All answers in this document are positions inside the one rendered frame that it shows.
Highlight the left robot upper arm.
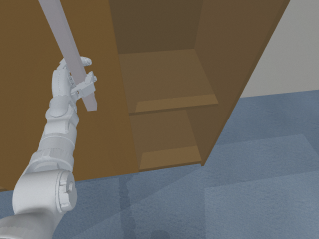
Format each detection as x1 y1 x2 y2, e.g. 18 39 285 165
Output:
0 168 78 239

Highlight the robot left hand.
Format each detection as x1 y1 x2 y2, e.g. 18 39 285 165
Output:
51 56 97 103

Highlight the wardrobe door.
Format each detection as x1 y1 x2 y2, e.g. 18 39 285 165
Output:
0 0 139 191

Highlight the handle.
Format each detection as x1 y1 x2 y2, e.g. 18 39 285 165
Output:
38 0 97 112

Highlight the robot left forearm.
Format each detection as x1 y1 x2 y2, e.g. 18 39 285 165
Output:
12 95 79 214

